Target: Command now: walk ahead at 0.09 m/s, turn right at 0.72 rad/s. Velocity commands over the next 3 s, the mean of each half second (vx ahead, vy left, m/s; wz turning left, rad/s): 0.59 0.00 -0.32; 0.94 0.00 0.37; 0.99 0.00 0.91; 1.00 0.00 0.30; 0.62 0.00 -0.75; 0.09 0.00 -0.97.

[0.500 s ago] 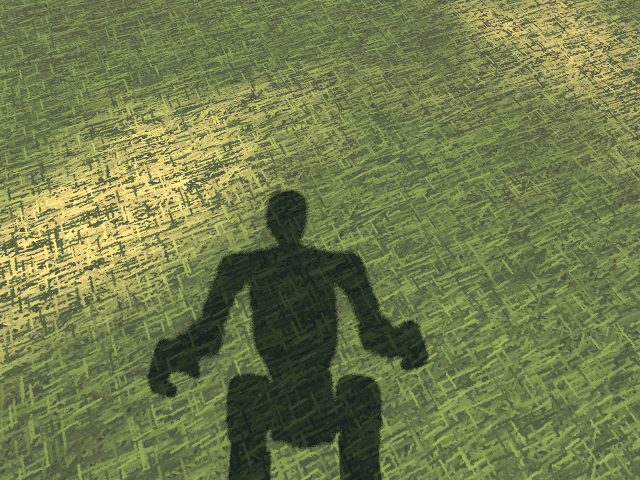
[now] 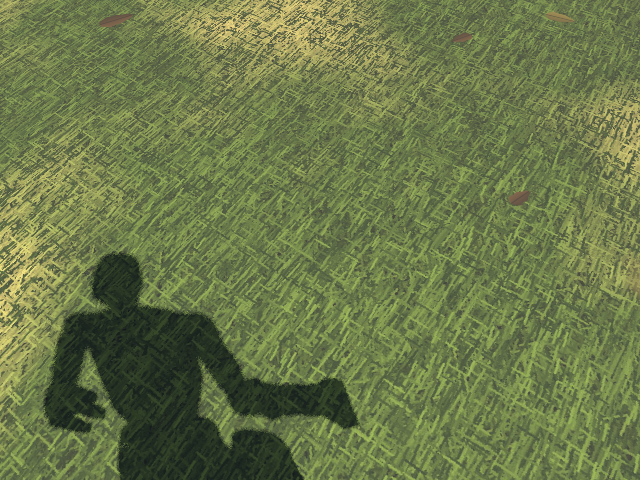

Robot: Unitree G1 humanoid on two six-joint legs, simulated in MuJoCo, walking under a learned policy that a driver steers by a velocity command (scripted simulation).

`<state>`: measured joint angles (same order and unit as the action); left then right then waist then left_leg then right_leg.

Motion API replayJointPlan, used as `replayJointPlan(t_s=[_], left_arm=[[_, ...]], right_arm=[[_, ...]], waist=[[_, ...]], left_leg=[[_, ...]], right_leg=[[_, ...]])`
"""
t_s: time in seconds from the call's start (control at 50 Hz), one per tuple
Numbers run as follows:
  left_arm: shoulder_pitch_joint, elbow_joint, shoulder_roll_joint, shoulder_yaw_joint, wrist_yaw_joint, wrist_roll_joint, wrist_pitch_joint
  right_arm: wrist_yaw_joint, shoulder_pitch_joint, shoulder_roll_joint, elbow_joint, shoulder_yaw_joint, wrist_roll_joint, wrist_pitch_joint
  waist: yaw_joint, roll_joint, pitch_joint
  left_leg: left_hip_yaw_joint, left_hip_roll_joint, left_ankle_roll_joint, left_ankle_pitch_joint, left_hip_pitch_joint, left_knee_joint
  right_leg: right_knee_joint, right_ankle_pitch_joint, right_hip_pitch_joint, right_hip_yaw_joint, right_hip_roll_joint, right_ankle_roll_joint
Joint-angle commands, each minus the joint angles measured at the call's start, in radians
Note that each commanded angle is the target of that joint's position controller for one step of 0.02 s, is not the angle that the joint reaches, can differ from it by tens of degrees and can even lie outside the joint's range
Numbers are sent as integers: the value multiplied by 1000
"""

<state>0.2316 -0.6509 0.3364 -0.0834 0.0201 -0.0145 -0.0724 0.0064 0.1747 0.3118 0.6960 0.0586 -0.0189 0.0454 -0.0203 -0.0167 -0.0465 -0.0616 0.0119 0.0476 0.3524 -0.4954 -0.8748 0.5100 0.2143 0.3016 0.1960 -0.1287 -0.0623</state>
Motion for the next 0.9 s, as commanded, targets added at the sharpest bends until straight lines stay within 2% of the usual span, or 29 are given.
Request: replayJointPlan(t_s=[0.02, 0.06, 0.08, 0.1, 0.12, 0.14, 0.16, 0.18, 0.2, 0.22, 0.26, 0.36, 0.42, 0.5, 0.52, 0.56, 0.58, 0.6, 0.62, 0.64, 0.66, 0.68, 0.7, 0.72, 0.74, 0.78, 0.8, 0.86, 0.9], left_arm=[[32, 48, 156, -44, 2, -9, 15], [10, 48, 148, -37, 14, -20, 17], [-23, 50, 141, -32, 18, -20, 19], [-60, 51, 123, -25, 12, -15, 24], [-77, 54, 77, -13, -1, -13, 35], [-56, 69, -26, 17, -9, 4, 53], [-125, 88, 52, 6, -15, -13, 68], [-123, 83, 77, -1, -10, -17, 79], [-93, 55, 88, -2, 4, -19, 87], [-62, 29, 91, -3, 18, -25, 90], [-55, 11, 78, 0, 35, -34, 90], [-191, 36, 48, 19, 40, -32, 88], [-313, 62, 23, 39, 51, -28, 94], [-390, 89, 11, 54, 62, -20, 104], [-380, 90, 14, 55, 58, -23, 106], [-260, 63, 32, 45, 37, -26, 110], [-70, 6, 56, 30, 21, -23, 116], [163, -68, 110, 5, 3, -32, 125], [286, -84, 233, -28, -14, -61, 133], [292, -79, 222, -21, -10, -44, 139], [185, -96, 167, -8, -15, -49, 140], [121, -94, 107, 5, -14, -42, 146], [76, -97, 76, 13, -15, -35, 152], [62, -106, 49, 23, -18, -25, 159], [61, -117, 22, 30, -18, -18, 167], [81, -149, 2, 34, -13, -3, 186], [92, -160, -4, 34, -11, -2, 193], [124, -190, -27, 42, -6, -7, 208], [161, -214, -20, 47, -18, -4, 209]], right_arm=[[3, -21, 74, -71, 9, 3, -21], [-6, -9, 78, -65, 9, 3, -24], [-7, 31, 71, -51, 9, 6, -29], [-2, 113, 58, -21, 9, 6, -41], [9, 211, 97, 10, 18, -6, -56], [15, 258, 195, 11, 31, -27, -73], [8, 200, 232, 20, 47, -42, -75], [1, 155, 192, 23, 40, -28, -80], [-8, 116, 151, 23, 32, -13, -88], [-12, 106, 132, 24, 27, -5, -95], [-13, 141, 109, 49, 21, 2, -113], [-21, 274, 107, 117, 30, 12, -133], [-22, 319, 93, 141, 27, 11, -136], [-12, 365, 121, 180, 29, -1, -140], [-11, 368, 130, 192, 30, -1, -138], [-9, 356, 148, 211, 30, 3, -135], [-7, 336, 164, 219, 31, 6, -131], [-6, 295, 158, 203, 26, 7, -133], [-21, 331, 16, 139, -10, 32, -141], [-20, 276, 42, 122, -1, 29, -152], [-18, 175, 87, 105, 17, 29, -144], [-27, 162, 72, 105, 10, 27, -145], [-37, 172, 53, 122, 8, 19, -134], [-47, 204, 31, 138, 5, 0, -116], [-56, 218, 12, 152, 2, -7, -97], [-68, 169, -11, 138, 0, -2, -72], [-71, 122, -15, 123, -1, -1, -66], [-77, -21, -21, 71, -11, 14, -68], [-87, -99, -20, 35, -22, 9, -73]], waist=[[-30, 143, 154], [-16, 175, 125], [24, 174, 88], [90, 134, 52], [146, 4, 33], [138, -224, 70], [108, -119, -51], [62, -72, -92], [36, -61, -87], [29, -89, -50], [38, -126, -18], [87, -112, -50], [127, -119, -73], [137, -116, -108], [123, -122, -102], [45, -134, -20], [-58, -118, 84], [-171, -78, 212], [-171, 203, 385], [-163, 244, 434], [-117, 147, 213], [-72, 81, 115], [-32, 80, 62], [5, 112, 25], [24, 126, 3], [42, 103, -54], [40, 95, -77], [29, 86, -120], [28, 56, -127]], left_leg=[[0, 16, -21, 31, 32, 92], [20, 38, -43, 74, 151, 180], [31, 45, -59, 71, 263, 258], [31, 34, -84, -2, 429, 393], [-74, -54, -107, 110, 562, 523], [-469, -323, -153, 449, 608, 695], [-690, -385, -191, 571, 463, 780], [-642, -371, -205, 546, 419, 756], [-528, -314, -184, 445, 419, 737], [-420, -257, -165, 347, 423, 731], [-310, -206, -173, 265, 412, 747], [-230, -212, -217, 154, 483, 802], [-158, -203, -222, 43, 479, 830], [-104, -253, -223, -170, 522, 846], [-82, -264, -220, -305, 541, 817], [-7, -265, -201, -869, 533, 629], [48, -245, -185, -1083, 478, 407], [81, -198, -165, -960, 275, 118], [95, -64, -133, -331, -109, -309], [-50, 21, -171, 105, -223, -473], [-62, -31, -185, -6, -314, -524], [-50, -87, -182, -102, -283, -460], [-38, -110, -171, -131, -236, -409], [-35, -128, -155, -149, -196, -388], [-29, -138, -144, -157, -173, -384], [-16, -140, -135, -215, -238, -386], [-2, -138, -131, -257, -267, -368], [87, -101, -141, -404, -272, -215], [160, -82, -159, -441, -262, -91]], right_leg=[[-124, -98, -144, 306, 251, -174], [-195, 378, -27, 371, 228, -168], [-203, 478, 78, 380, 214, -153], [-160, 525, 218, 352, 180, -123], [15, 546, 360, 248, 100, -70], [376, 417, 445, 28, -58, -10], [488, 252, 567, 36, -33, -11], [523, 152, 575, 70, 21, -10], [531, 81, 557, 57, 41, 4], [542, 36, 516, 30, 45, 22], [568, -31, 481, -7, 57, 41], [469, -110, 570, -101, 122, 70], [306, -142, 513, -206, 169, 78], [131, -90, 404, -265, 177, 25], [104, -44, 360, -284, 160, 5], [72, 50, 123, -334, 78, -43], [45, 43, -118, -344, 38, -67], [44, 71, -452, -262, 98, -91], [-61, 599, -785, 223, 431, -153], [-269, 824, -727, 600, 547, -134], [-270, 683, -565, 456, 511, -95], [-277, 486, -418, 290, 478, -82], [-309, 367, -312, 175, 431, -58], [-342, 304, -226, 82, 394, -37], [-368, 259, -175, 18, 377, -26], [-404, 100, -157, -111, 351, 7], [-419, 16, -149, -178, 336, 22], [-444, -280, -134, -358, 270, 52], [-442, -517, -191, -423, 271, 58]])
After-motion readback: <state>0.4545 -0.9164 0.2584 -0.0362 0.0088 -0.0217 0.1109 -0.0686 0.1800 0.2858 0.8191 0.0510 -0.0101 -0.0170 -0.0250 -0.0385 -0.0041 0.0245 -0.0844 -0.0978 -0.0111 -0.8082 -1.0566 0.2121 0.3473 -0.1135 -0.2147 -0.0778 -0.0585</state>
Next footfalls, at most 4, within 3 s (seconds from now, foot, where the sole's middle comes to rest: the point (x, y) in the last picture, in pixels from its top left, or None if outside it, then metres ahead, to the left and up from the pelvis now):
0.12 left None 0.07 0.12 -0.78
0.60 right None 0.37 -0.18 -0.78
1.06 left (394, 328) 0.80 -0.09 -0.77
1.46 right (410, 189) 1.24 -0.16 -0.78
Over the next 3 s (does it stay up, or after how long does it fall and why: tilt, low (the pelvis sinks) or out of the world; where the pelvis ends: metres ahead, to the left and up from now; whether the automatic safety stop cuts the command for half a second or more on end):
stays up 1.77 0.50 0.00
